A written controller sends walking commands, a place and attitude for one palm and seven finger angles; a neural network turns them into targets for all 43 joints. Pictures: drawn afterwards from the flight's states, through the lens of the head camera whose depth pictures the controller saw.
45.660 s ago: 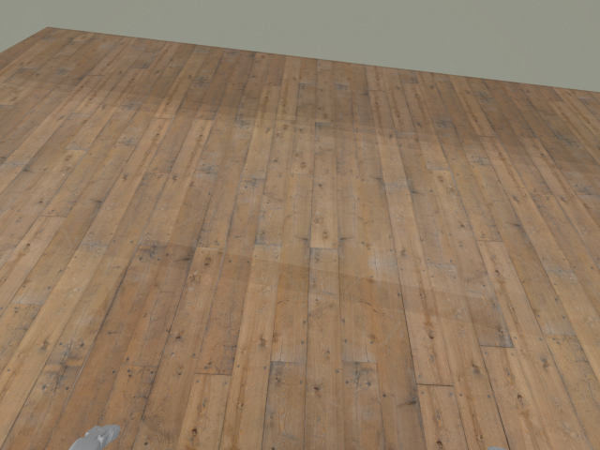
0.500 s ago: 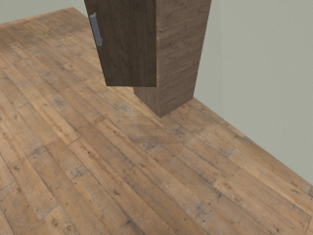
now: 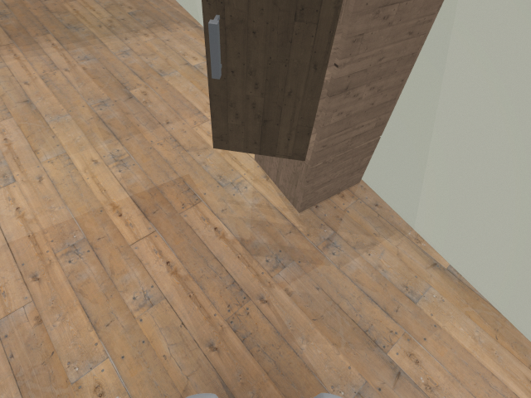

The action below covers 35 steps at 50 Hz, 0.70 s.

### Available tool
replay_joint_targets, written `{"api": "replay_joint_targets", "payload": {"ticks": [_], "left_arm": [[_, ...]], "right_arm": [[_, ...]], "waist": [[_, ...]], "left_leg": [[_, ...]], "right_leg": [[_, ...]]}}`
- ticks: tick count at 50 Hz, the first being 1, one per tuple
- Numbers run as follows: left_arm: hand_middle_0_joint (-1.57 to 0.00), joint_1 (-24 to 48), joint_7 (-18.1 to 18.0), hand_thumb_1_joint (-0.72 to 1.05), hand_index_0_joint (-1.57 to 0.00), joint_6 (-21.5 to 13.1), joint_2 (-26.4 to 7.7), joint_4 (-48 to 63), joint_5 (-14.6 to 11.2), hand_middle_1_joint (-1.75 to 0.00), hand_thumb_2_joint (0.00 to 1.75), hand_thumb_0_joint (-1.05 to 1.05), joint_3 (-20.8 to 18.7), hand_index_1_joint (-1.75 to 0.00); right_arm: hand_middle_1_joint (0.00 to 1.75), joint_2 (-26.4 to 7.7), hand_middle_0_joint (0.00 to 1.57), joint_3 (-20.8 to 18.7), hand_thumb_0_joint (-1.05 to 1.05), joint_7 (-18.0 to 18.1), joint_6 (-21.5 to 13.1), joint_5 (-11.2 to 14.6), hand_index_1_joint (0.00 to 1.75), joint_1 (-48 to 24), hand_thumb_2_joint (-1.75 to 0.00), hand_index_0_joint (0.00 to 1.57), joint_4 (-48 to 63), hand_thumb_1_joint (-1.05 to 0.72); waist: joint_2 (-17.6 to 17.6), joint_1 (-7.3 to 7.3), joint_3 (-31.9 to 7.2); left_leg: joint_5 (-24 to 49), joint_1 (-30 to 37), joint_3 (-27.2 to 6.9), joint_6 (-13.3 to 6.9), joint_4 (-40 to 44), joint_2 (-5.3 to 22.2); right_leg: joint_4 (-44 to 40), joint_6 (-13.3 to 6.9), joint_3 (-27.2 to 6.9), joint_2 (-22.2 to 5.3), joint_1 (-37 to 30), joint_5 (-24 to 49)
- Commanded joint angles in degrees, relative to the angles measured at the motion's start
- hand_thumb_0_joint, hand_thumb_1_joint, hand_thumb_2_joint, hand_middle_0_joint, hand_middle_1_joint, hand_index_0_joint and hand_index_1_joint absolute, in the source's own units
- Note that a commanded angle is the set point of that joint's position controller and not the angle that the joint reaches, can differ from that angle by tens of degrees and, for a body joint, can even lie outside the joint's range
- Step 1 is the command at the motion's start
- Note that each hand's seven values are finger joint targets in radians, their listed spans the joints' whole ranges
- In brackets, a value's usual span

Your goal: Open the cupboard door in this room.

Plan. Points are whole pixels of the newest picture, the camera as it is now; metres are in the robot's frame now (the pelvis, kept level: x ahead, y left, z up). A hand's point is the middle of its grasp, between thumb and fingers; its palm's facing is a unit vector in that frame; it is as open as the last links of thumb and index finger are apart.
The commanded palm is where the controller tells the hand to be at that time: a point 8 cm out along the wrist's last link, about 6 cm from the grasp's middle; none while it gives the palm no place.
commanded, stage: take the last steps up to it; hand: left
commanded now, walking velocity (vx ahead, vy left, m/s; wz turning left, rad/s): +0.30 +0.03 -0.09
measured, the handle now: (216, 47) +0.97 +0.23 +0.01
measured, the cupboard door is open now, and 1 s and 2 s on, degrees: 50 50 50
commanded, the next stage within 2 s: come to a stop and stand still in 0.86 s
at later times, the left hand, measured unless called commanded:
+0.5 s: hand (189, 317) +0.26 +0.16 -0.15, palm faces +0.02 -0.98 -0.20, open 7.2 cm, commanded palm none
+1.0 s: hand (178, 256) +0.39 +0.22 -0.16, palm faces -0.01 -0.98 -0.18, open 7.3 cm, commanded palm none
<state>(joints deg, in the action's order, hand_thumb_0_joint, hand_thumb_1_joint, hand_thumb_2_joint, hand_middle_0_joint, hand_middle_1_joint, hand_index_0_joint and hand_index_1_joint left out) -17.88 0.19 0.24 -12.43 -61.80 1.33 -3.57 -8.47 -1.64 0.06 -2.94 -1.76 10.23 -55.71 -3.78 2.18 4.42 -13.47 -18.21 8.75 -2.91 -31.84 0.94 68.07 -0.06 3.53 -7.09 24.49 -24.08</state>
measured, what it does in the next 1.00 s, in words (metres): walks ahead: right foot, then left foot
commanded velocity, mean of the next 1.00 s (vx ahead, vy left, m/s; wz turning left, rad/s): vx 0.22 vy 0.02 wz -0.03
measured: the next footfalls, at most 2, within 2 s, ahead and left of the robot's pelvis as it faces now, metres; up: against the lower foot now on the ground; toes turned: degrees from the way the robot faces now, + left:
right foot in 0.36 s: +0.21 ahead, -0.11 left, +0.00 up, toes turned -9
left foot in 0.74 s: +0.41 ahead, +0.14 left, +0.00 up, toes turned +4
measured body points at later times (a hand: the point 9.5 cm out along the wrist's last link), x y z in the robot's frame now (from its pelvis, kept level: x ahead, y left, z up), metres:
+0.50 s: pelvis +0.17 -0.01 +0.01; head +0.20 -0.02 +0.46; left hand +0.26 +0.21 -0.13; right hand +0.12 -0.23 -0.15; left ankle +0.12 +0.11 -0.66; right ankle +0.17 -0.11 -0.73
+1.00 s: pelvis +0.34 +0.04 +0.01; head +0.37 +0.05 +0.46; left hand +0.39 +0.27 -0.15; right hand +0.36 -0.20 -0.14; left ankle +0.34 +0.13 -0.73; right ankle +0.36 -0.09 -0.68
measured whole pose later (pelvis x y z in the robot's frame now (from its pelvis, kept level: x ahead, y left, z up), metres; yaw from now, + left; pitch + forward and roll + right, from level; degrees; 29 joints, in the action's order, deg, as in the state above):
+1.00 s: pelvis +0.34 +0.04 +0.01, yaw -4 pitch +0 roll +1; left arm -13.0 -0.1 -0.5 -10.2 -60.0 1.2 -2.8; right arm -9.0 -1.6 1.5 -3.6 -1.8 14.5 -60.2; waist -2.0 1.0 2.6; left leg -13.2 -10.1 9.2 -2.5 -23.2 0.4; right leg 50.6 0.0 3.9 -4.8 26.5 -18.8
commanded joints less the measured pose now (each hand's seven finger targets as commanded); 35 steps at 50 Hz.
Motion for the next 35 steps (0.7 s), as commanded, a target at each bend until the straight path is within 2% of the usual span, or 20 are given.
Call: {"api": "replay_joint_targets", "payload": {"ticks": [1, 3, 7, 10, 12, 14, 15, 16, 17, 18, 19, 20, 22, 23, 25, 26, 28, 31, 33, 35], "left_arm": [[-0.20, 0.45, 0.55, 0.90, -0.20, -1.28, 0.20, 4.99, 0.17, -0.30, 0.90, 0.00, -0.09, -0.30], [-0.20, 1.53, 0.68, 0.90, -0.20, -0.83, 0.32, 5.77, 0.21, -0.30, 0.90, 0.00, -0.25, -0.30], [-0.20, 6.91, 1.01, 0.90, -0.20, -0.76, 0.09, 8.27, 0.20, -0.30, 0.90, 0.00, -0.20, -0.30], [-0.20, 10.61, 1.09, 0.90, -0.20, -0.96, 0.14, 9.96, 0.17, -0.30, 0.90, 0.00, -0.03, -0.30], [-0.20, 11.97, 0.99, 0.90, -0.20, -1.37, -0.17, 10.75, 0.19, -0.30, 0.90, 0.00, 0.13, -0.30], [-0.20, 11.40, 0.98, 0.90, -0.20, -1.58, -0.08, 10.65, 0.29, -0.30, 0.90, 0.00, 0.05, -0.30], [-0.20, 9.66, 0.92, 0.90, -0.20, -1.79, -0.43, 10.04, 0.31, -0.30, 0.90, 0.00, -0.08, -0.30], [-0.20, 5.61, 0.76, 0.90, -0.20, -2.14, -1.57, 8.67, 0.34, -0.30, 0.90, 0.00, -0.45, -0.30], [-0.20, -1.10, 0.45, 0.90, -0.20, -2.77, -4.37, 6.65, 0.46, -0.30, 0.90, 0.00, -1.29, -0.30], [-0.20, -8.96, 0.02, 0.90, -0.20, -3.29, -9.64, 4.26, 0.52, -0.30, 0.90, 0.00, -2.58, -0.30], [-0.20, -12.19, -0.41, 0.90, -0.20, -3.32, -11.73, 3.38, -0.36, -0.30, 0.90, 0.00, -2.80, -0.30], [-0.20, -8.77, -1.02, 0.90, -0.20, -3.71, -9.49, 3.98, -0.35, -0.30, 0.90, 0.00, -2.73, -0.30], [-0.20, -2.62, -1.33, 0.90, -0.20, -3.68, -5.93, 5.42, -0.57, -0.30, 0.90, 0.00, -1.52, -0.30], [-0.20, -1.00, -1.23, 0.90, -0.20, -4.04, -4.00, 5.36, -0.52, -0.30, 0.90, 0.00, -1.03, -0.30], [-0.20, 0.22, -0.89, 0.90, -0.20, -4.46, -3.04, 5.07, -0.31, -0.30, 0.90, 0.00, -0.55, -0.30], [-0.20, 0.41, -0.76, 0.90, -0.20, -4.61, -2.17, 4.96, -0.12, -0.30, 0.90, 0.00, -0.90, -0.30], [-0.20, -0.39, -0.47, 0.90, -0.20, -4.73, -3.09, 4.02, -0.10, -0.30, 0.90, 0.00, -0.84, -0.30], [-0.20, -1.46, -0.27, 0.90, -0.20, -4.74, -5.31, 2.75, 0.05, -0.30, 0.90, 0.00, -1.20, -0.30], [-0.20, -0.94, -0.18, 0.90, -0.20, -4.35, -6.05, 2.04, 0.00, -0.30, 0.90, 0.00, -1.26, -0.30], [-0.20, -0.37, 0.01, 0.90, -0.20, -3.69, -4.95, 1.90, -0.29, -0.30, 0.90, 0.00, -1.03, -0.30]], "right_arm": [[0.30, -8.30, 0.20, -1.34, 0.00, 1.28, -1.51, 0.35, 0.30, 9.28, -0.90, 0.20, -1.26, -0.90], [0.30, -7.57, 0.20, -1.73, 0.00, 1.25, -1.65, 0.27, 0.30, 9.22, -0.90, 0.20, -1.53, -0.90], [0.30, -8.08, 0.20, -1.69, 0.00, 0.88, -1.52, 0.15, 0.30, 10.37, -0.90, 0.20, -2.54, -0.90], [0.30, -8.31, 0.20, -1.55, 0.00, 0.83, -1.40, -0.02, 0.30, 12.08, -0.90, 0.20, -3.62, -0.90], [0.30, -8.43, 0.20, -1.45, 0.00, 0.81, -1.30, -0.18, 0.30, 13.31, -0.90, 0.20, -4.62, -0.90], [0.30, -8.20, 0.20, -1.32, 0.00, 0.92, -1.07, -0.26, 0.30, 13.98, -0.90, 0.20, -5.45, -0.90], [0.30, -8.04, 0.20, -1.14, 0.00, 0.96, -0.93, -0.16, 0.30, 14.14, -0.90, 0.20, -5.84, -0.90], [0.30, -7.59, 0.20, -0.90, 0.00, 0.93, -0.90, 0.09, 0.30, 13.79, -0.90, 0.20, -6.13, -0.90], [0.30, -6.64, 0.20, -0.94, 0.00, 0.65, -1.02, 0.67, 0.30, 12.80, -0.90, 0.20, -5.52, -0.90], [0.30, -4.97, 0.20, -0.68, 0.00, 0.23, -1.19, 1.09, 0.30, 12.80, -0.90, 0.20, -3.99, -0.90], [0.30, -6.44, 0.20, -0.87, 0.00, 0.01, -1.00, 1.07, 0.30, 9.34, -0.90, 0.20, -2.68, -0.90], [0.30, -6.87, 0.20, -1.38, 0.00, 0.11, -0.92, 1.01, 0.30, 6.21, -0.90, 0.20, -2.44, -0.90], [0.30, -5.02, 0.20, -1.51, 0.00, -0.05, -0.16, 0.98, 0.30, 4.31, -0.90, 0.20, -2.39, -0.90], [0.30, -3.69, 0.20, -1.19, 0.00, -0.24, 0.32, 0.65, 0.30, 5.43, -0.90, 0.20, -2.95, -0.90], [0.30, -2.07, 0.20, -1.15, 0.00, -0.64, 1.18, 0.56, 0.30, 8.25, -0.90, 0.20, -3.83, -0.90], [0.30, -1.56, 0.20, -1.28, 0.00, -0.86, 1.44, 0.43, 0.30, 8.06, -0.90, 0.20, -3.62, -0.90], [0.30, -1.12, 0.20, -1.27, 0.00, -1.46, 1.38, 0.40, 0.30, 6.05, -0.90, 0.20, -3.02, -0.90], [0.30, -1.89, 0.20, -1.37, 0.00, -1.79, 0.59, 0.41, 0.30, 2.52, -0.90, 0.20, -1.34, -0.90], [0.30, -2.90, 0.20, -1.48, 0.00, -1.67, 0.07, 0.35, 0.30, 3.57, -0.90, 0.20, -1.41, -0.90], [0.30, -6.15, 0.20, -1.99, 0.00, -1.00, -0.64, 0.21, 0.30, 9.32, -0.90, 0.20, -3.45, -0.90]], "waist": [[8.91, -1.89, -2.88], [7.74, -1.23, -1.52], [6.02, -1.84, 0.96], [5.12, -2.79, 1.14], [5.27, -3.15, 0.85], [5.84, -2.90, 0.36], [5.09, -2.10, -0.50], [3.94, -0.25, -2.20], [-0.44, 2.59, -5.22], [-10.57, 4.65, -8.88], [-9.59, 5.95, -9.06], [-4.91, 4.79, -6.43], [-0.01, 1.45, -2.14], [-0.37, -0.14, -2.14], [-3.75, -2.21, -2.72], [-4.66, -2.38, -2.14], [-3.39, -1.85, -0.95], [-2.20, -0.97, -1.38], [-2.46, -2.17, -1.20], [2.50, -5.18, -2.99]], "left_leg": [[6.06, 7.55, -14.22, -6.91, 21.46, 15.90], [4.27, 6.94, -12.58, -7.58, 23.56, 15.79], [0.54, 7.36, -11.69, -8.40, 25.54, 15.79], [2.14, 9.58, -10.95, -8.47, 24.33, 15.69], [6.71, 11.46, -10.47, -8.05, 21.70, 15.64], [9.94, 11.81, -8.57, -6.73, 18.07, 14.50], [10.44, 10.88, -7.42, -5.41, 15.03, 13.21], [11.51, 8.47, -5.50, -3.59, 9.22, 10.83], [10.50, 0.80, -2.19, -1.39, -1.22, 6.69], [-3.90, -12.99, 2.46, 1.68, -15.47, 0.31], [-21.76, -18.04, -1.20, 2.37, -29.56, -0.62], [-17.01, -21.15, -7.52, 2.16, -34.33, 2.20], [-10.97, -19.32, -8.92, 3.20, -32.98, 5.20], [-8.12, -16.52, -8.44, 3.79, -30.24, 5.63], [-4.60, -11.22, -6.28, 4.70, -24.39, 5.38], [-2.76, -9.84, -5.46, 4.92, -21.04, 5.34], [0.04, -8.21, -3.92, 5.02, -14.35, 4.41], [0.06, -6.42, -3.19, 4.81, -6.20, 3.39], [2.57, 0.02, -1.74, 4.48, -0.39, 1.72], [2.48, 13.26, -1.97, 3.92, 4.70, 1.31]], "right_leg": [[-2.93, -0.19, -2.13, -1.38, 7.99, 6.06], [-7.61, 0.09, -2.21, -1.45, 8.00, 9.01], [-18.14, 0.15, -1.35, -0.87, 6.82, 11.88], [-24.92, -0.07, -0.33, 0.22, 4.78, 11.65], [-28.83, -0.31, 0.66, 1.25, 2.76, 10.31], [-32.52, -0.82, 2.16, 2.76, -1.51, 10.50], [-35.73, -1.18, 2.90, 3.66, -5.97, 11.71], [-39.24, -1.97, 2.56, 4.18, -13.50, 13.23], [-41.05, -4.46, -4.25, 0.17, -24.96, 12.85], [-46.24, -10.28, -21.83, -12.98, -37.56, 14.80], [-52.50, -15.81, -30.62, -20.12, -37.21, 17.48], [-52.40, -15.51, -27.79, -18.12, -34.01, 19.86], [-53.77, -12.51, -18.40, -15.17, -24.83, 22.93], [-54.69, -10.69, -12.74, -12.65, -21.37, 25.15], [-56.16, -9.10, -6.57, -9.65, -16.17, 22.72], [-57.18, -8.96, -5.27, -9.03, -14.04, 19.23], [-57.73, -8.62, -4.36, -7.94, -12.90, 16.16], [-55.63, -8.69, -5.59, -9.17, -15.26, 14.91], [-52.86, -7.37, -4.57, -8.20, -12.69, 12.49], [-43.84, -5.21, -1.87, -4.84, -5.85, 10.99]]}}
